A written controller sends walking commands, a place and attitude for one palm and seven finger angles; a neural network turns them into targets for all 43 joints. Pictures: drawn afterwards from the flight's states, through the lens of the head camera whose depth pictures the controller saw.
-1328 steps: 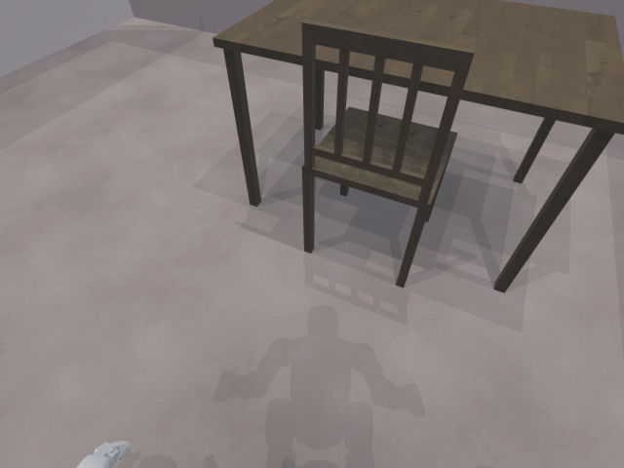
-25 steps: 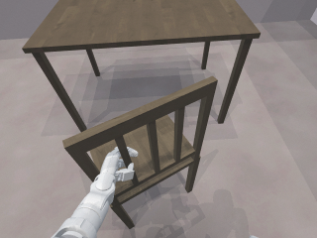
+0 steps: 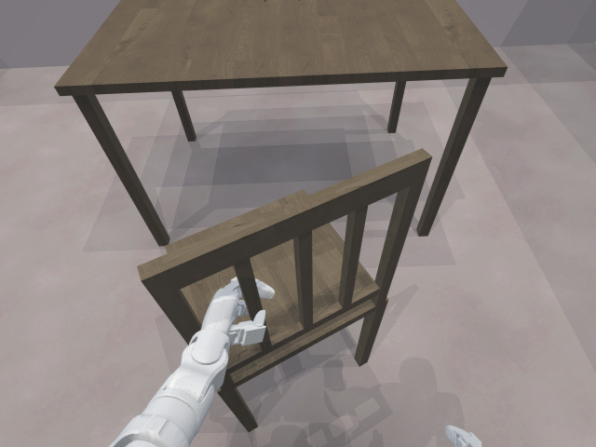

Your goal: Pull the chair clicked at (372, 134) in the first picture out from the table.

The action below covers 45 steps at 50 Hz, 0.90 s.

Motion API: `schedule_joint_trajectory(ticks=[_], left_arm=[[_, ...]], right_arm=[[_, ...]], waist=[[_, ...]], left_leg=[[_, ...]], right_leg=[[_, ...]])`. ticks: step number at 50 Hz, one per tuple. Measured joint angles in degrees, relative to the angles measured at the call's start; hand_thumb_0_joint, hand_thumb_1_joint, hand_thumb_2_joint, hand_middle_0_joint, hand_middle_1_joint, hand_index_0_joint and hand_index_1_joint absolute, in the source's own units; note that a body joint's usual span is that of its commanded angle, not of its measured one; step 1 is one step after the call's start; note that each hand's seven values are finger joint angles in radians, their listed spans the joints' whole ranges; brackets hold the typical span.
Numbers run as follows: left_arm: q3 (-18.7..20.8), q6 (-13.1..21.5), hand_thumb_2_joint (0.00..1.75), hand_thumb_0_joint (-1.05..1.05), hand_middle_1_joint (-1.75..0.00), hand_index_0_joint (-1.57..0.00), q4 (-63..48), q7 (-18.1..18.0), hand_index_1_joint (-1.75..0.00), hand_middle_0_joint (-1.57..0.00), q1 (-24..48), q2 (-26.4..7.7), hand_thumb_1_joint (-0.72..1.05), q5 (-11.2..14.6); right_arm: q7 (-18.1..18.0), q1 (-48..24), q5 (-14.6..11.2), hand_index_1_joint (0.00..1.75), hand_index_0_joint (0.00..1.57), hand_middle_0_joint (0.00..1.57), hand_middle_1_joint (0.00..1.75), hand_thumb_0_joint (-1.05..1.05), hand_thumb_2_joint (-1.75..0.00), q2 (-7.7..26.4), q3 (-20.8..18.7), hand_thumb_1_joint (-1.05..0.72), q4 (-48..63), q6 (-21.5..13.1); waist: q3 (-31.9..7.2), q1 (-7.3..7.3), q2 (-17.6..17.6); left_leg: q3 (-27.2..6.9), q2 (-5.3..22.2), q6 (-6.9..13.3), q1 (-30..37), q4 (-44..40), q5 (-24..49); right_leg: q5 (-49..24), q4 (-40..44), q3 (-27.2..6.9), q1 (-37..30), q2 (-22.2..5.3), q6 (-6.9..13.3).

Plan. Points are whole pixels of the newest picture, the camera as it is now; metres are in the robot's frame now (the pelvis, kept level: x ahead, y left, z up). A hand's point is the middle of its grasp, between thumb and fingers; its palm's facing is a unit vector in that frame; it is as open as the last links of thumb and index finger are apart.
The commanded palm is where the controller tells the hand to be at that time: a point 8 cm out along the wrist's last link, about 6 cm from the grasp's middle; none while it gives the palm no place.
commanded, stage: open the thumb and straighten the fingers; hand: left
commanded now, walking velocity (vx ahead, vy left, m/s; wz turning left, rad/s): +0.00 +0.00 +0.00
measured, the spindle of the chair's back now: (304, 284) +0.38 +0.01 -0.08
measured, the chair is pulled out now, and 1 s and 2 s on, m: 0.49 0.49 0.49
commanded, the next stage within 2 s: draw the fingers out of the gap in 0.82 s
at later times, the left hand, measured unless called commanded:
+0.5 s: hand (259, 324) +0.30 +0.08 -0.06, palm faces -0.16 -0.97 -0.20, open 12.7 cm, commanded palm +0.29 +0.14 -0.04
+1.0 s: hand (259, 323) +0.30 +0.08 -0.06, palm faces -0.17 -0.97 -0.18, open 17.4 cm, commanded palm +0.27 +0.15 -0.04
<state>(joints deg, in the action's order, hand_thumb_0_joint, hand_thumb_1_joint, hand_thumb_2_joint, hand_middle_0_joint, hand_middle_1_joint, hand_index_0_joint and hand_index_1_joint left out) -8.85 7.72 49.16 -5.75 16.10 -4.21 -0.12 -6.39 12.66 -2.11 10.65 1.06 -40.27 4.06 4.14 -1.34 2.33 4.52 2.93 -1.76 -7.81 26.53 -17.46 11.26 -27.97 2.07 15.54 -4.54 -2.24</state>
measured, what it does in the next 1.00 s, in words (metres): stands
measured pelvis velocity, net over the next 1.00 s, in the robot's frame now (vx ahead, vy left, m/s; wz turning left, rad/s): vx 0.00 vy -0.01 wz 0.03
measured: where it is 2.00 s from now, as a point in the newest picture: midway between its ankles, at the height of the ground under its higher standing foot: outside the picture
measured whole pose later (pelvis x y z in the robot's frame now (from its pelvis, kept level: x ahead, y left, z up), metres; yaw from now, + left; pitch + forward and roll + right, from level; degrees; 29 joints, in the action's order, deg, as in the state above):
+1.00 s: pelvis +0.00 -0.01 -0.03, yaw +2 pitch +9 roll +1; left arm -4.9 -1.8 25.2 -0.3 7.3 -7.7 -0.6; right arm -1.9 15.4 -2.5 15.6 -0.5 -32.8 -2.6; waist -2.7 -4.3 1.9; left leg 2.2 3.5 -2.5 -27.4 42.6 -23.9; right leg 17.9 -43.6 3.1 34.3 -5.1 -1.3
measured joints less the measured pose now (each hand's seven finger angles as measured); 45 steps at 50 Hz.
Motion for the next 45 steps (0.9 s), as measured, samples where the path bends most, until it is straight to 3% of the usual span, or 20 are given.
schedule_joint_trajectory(ticks=[5, 8, 11, 15, 20, 24, 29, 38, 45], left_arm=[[0.5, -0.2, 0.89, 0.11, -1.21, -0.46, -1.4, 0.4, -1.4, -0.1, -0.5, -0.6, 0.66, -0.1], [1.7, -0.1, 0.89, 0.11, -1.22, -0.46, -4.2, 0.7, -1.4, -0.11, -2.6, -1.6, 0.64, -0.8], [2.8, 0.3, 0.83, 0.09, -1.24, -0.46, -7.8, 1.3, -1.41, -0.13, -4.2, -2.9, 0.58, -0.9], [2.9, -0.8, 0.69, 0.06, -1.25, -0.47, -11.0, 1.6, -1.43, -0.13, -4.7, -3.6, 0.36, -1.3], [3.9, -2.8, 0.46, 0.03, -1.24, -0.46, -12.8, 2.6, -1.37, -0.14, -4.2, -3.2, -0.05, -0.4], [4.3, -4.4, 0.33, 0.01, -1.14, -0.41, -13.1, 4.4, -1.22, -0.17, -3.4, -3.6, -0.29, -0.4], [4.7, -5.9, 0.25, 0.0, -0.9, -0.32, -13.6, 5.6, -0.94, -0.2, -3.1, -4.1, -0.44, 0.1], [5.5, -7.0, 0.21, 0.0, -0.34, -0.12, -16.8, 5.7, -0.35, -0.1, -4.6, -3.5, -0.52, 0.3], [5.0, -8.0, 0.21, -0.01, -0.1, -0.03, -21.3, 6.3, -0.1, -0.03, -7.4, -3.6, -0.53, -0.1]], right_arm=[[-0.2, -0.4, 0.0, 0.29, 0.21, 0.2, 0.3, 0.0, -0.9, 0.6, -0.3, -0.9, -0.1, 0.3], [1.8, -0.3, -1.1, 0.29, 0.21, 0.2, 0.3, 0.0, -0.9, 1.5, -0.3, -0.9, 0.1, -0.5], [3.4, 0.3, -1.2, 0.29, 0.21, 0.2, 0.3, 0.0, -0.9, 2.5, -0.6, -0.9, 0.9, -2.1], [4.5, 1.4, -1.1, 0.29, 0.2, 0.2, 0.3, 0.0, -0.9, 4.8, -1.7, -0.9, 2.2, -4.2], [4.8, 2.1, -1.0, 0.29, 0.2, 0.2, 0.3, 0.0, -0.9, 6.5, -2.5, -0.9, 3.2, -5.2], [4.6, 2.2, -1.0, 0.29, 0.2, 0.2, 0.3, 0.0, -0.9, 6.3, -2.2, -0.9, 3.8, -5.3], [4.5, 2.3, -0.9, 0.29, 0.2, 0.2, 0.3, 0.01, -0.9, 4.9, -1.4, -0.9, 4.9, -5.9], [4.6, 2.8, -0.5, 0.29, 0.2, 0.2, 0.3, 0.01, -0.9, 3.8, -0.5, -0.9, 5.8, -6.7], [4.5, 2.9, -0.5, 0.29, 0.2, 0.2, 0.3, 0.01, -0.9, 4.4, -0.9, -0.9, 6.6, -6.5]], waist=[[0.6, -0.3, -0.2], [-1.6, -2.05, -1.1], [-2.7, -2.91, -2.5], [-3.2, -3.15, -2.4], [-3.9, -2.97, -1.3], [-4.5, -2.9, -0.7], [-5.0, -3.07, -0.2], [-5.7, -2.83, 0.0], [-6.5, -2.96, -0.4]], left_leg=[[-0.3, 0.2, -0.4, 0.1, 0.0, 0.1], [-1.3, 0.2, -0.4, -3.5, 1.8, -0.2], [-1.8, 0.4, -0.6, -6.5, 3.8, -0.8], [-2.3, 0.8, -0.8, -9.8, 6.1, -1.3], [-2.3, 0.6, -0.7, -13.0, 8.4, -1.9], [-2.2, 0.4, -0.6, -15.0, 10.2, -2.6], [-2.0, 0.5, -0.7, -16.5, 12.1, -3.4], [-2.1, 0.5, -0.8, -18.5, 14.4, -4.8], [-2.2, 0.6, -0.8, -19.0, 15.4, -5.8]], right_leg=[[0.2, -0.4, 0.3, 0.0, 0.2, 0.3], [0.9, -2.1, 1.1, 3.1, -0.1, 0.6], [1.6, -4.1, 1.6, 5.9, 0.0, 0.9], [1.8, -5.4, 1.8, 8.6, 0.2, 1.2], [2.2, -7.7, 1.6, 11.9, -0.1, 1.2], [3.0, -9.8, 1.4, 14.1, -0.3, 1.2], [3.9, -12.0, 1.0, 16.0, -0.4, 1.3], [5.3, -14.4, 0.9, 18.0, -0.5, 1.2], [6.2, -15.2, 0.9, 18.4, -0.5, 1.1]])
